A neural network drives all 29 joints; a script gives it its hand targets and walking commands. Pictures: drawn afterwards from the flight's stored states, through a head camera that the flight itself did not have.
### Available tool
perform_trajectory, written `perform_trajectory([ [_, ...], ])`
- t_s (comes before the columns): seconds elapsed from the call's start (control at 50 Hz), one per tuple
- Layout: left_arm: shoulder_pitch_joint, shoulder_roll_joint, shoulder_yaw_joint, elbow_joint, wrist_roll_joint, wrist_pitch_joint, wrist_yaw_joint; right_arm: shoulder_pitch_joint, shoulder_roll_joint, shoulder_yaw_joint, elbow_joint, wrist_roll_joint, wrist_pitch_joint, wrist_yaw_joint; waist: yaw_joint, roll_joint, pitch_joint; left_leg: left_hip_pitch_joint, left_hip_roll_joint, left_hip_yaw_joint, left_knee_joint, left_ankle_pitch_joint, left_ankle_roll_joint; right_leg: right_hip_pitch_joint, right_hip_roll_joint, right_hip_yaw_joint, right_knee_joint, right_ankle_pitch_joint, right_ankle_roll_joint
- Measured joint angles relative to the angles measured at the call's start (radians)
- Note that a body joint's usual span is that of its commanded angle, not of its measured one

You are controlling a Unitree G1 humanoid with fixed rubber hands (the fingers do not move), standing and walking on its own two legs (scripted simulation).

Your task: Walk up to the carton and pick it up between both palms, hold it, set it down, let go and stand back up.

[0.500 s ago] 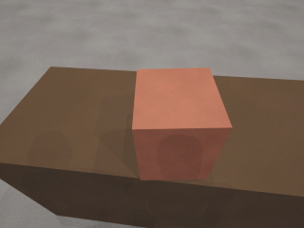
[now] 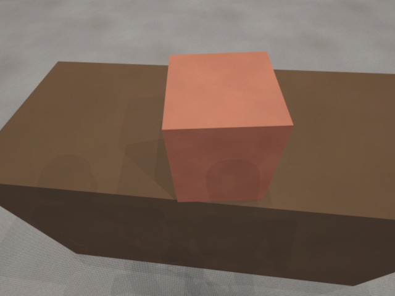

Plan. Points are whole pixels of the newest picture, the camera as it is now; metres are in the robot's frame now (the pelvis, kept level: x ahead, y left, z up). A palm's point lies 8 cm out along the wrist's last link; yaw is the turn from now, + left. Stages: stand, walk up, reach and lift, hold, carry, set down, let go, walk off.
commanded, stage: walk up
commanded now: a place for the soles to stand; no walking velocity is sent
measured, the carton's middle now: (219, 131) +0.44 -0.03 +0.08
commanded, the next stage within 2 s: stand in 0.98 s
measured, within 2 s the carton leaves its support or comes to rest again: neither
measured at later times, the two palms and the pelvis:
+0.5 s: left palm out of the picture -0.03 +0.24 -0.13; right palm out of the picture -0.06 -0.22 -0.14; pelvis -0.07 +0.00 +0.01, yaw -2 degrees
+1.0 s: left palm out of the picture -0.10 +0.21 -0.13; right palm out of the picture -0.10 -0.23 -0.13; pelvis -0.08 -0.01 +0.02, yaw +0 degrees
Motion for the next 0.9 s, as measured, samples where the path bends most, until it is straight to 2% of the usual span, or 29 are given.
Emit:
perform_trajectory([
  [0.12,-0.019,0.022,0.004,-0.061,0.003,-0.005,-0.017,-0.049,-0.033,-0.002,-0.035,-0.007,0.024,0.012,-0.005,0.026,0.007,-0.044,0.025,-0.013,0.039,0.019,-0.023,-0.027,0.025,-0.013,0.004,0.032,-0.021],
  [0.2,-0.021,0.026,0.005,-0.09,0.003,-0.003,-0.023,-0.035,-0.041,-0.007,-0.061,-0.022,0.019,0.021,-0.012,0.032,0.007,-0.064,0.037,-0.017,0.145,-0.115,-0.04,-0.046,0.021,-0.023,0.006,0.051,-0.019],
  [0.22,-0.024,0.03,0.006,-0.095,0.004,-0.001,-0.025,-0.026,-0.039,-0.007,-0.066,-0.024,0.012,0.022,-0.015,0.031,0.008,-0.044,0.046,-0.017,0.114,-0.111,-0.038,-0.051,0.02,-0.024,0.009,0.055,-0.014],
  [0.26,-0.034,0.046,0.007,-0.103,0.006,0.007,-0.039,-0.004,-0.024,-0.005,-0.07,-0.028,-0.007,0.024,-0.013,0.008,0.014,-0.027,0.042,-0.003,0.054,0.014,-0.029,-0.069,0.008,-0.014,0.033,0.05,-0.017],
  [0.32,-0.033,0.062,0.01,-0.115,0.002,0.022,-0.046,0.032,0.004,0.009,-0.062,-0.025,-0.016,0.028,0.004,-0.011,0.017,-0.027,0.043,0.019,0.048,0.004,-0.017,-0.103,0.033,0.017,0.138,-0.117,-0.049],
  [0.36,-0.023,0.068,0.011,-0.114,0.003,0.021,-0.047,0.048,0.025,0.018,-0.047,-0.027,-0.014,0.024,0.006,-0.019,0.017,-0.019,0.047,0.029,0.025,0.014,-0.017,-0.098,0.041,0.007,0.176,-0.151,-0.061],
  [0.4,-0.003,0.065,0.01,-0.105,0.004,0.01,-0.048,0.063,0.042,0.027,-0.032,-0.029,-0.011,0.027,0.005,-0.023,0.009,-0.015,0.05,0.037,0.006,0.028,-0.02,-0.05,0.035,-0.022,0.098,-0.112,-0.066],
  [0.44,0.017,0.051,0.007,-0.088,0.005,-0.002,-0.048,0.072,0.053,0.034,-0.013,-0.023,-0.012,0.033,0.005,-0.014,0.006,-0.011,0.058,0.04,0.0,0.034,-0.027,0.008,0.038,-0.038,-0.034,0.06,-0.059],
  [0.46,0.024,0.04,0.002,-0.075,0.006,-0.005,-0.05,0.074,0.056,0.036,0.0,-0.018,-0.012,0.036,0.0,-0.004,0.009,0.001,0.063,0.036,-0.014,0.041,-0.031,0.023,0.043,-0.042,-0.055,0.09,-0.053],
  [0.56,0.082,-0.004,-0.038,-0.011,-0.002,-0.017,-0.058,0.112,0.069,0.043,0.035,-0.019,-0.02,0.047,-0.015,0.009,-0.028,0.061,0.056,0.034,-0.146,0.113,-0.034,0.074,0.04,-0.046,-0.159,0.112,-0.047],
  [0.64,0.108,-0.025,-0.058,0.022,-0.004,-0.03,-0.059,0.135,0.068,0.044,0.064,-0.012,-0.036,0.043,-0.014,0.01,-0.048,0.079,0.055,0.032,-0.198,0.144,-0.035,0.091,0.041,-0.049,-0.208,0.142,-0.049],
  [0.9,0.137,-0.024,-0.069,0.065,0.0,-0.034,-0.054,0.156,0.055,0.044,0.115,-0.003,-0.038,0.032,-0.002,0.001,-0.099,0.06,0.055,0.015,-0.203,0.161,-0.04,0.081,0.042,-0.067,-0.216,0.154,-0.055],
])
